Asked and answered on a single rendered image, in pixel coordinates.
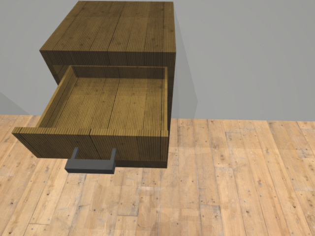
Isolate drawer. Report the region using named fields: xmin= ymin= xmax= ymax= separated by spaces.
xmin=12 ymin=65 xmax=168 ymax=161

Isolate handle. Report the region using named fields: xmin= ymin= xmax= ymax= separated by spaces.
xmin=64 ymin=147 xmax=117 ymax=174

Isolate cabinet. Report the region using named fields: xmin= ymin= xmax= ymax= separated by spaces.
xmin=39 ymin=1 xmax=176 ymax=168

